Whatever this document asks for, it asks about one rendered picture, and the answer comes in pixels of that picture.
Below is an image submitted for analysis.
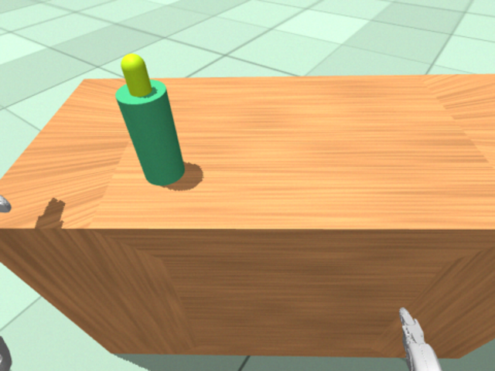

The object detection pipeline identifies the right robot hand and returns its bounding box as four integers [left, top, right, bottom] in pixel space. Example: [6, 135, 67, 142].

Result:
[399, 308, 442, 371]

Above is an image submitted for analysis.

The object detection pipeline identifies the bottle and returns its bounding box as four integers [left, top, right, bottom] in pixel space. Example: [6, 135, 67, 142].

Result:
[115, 53, 185, 186]

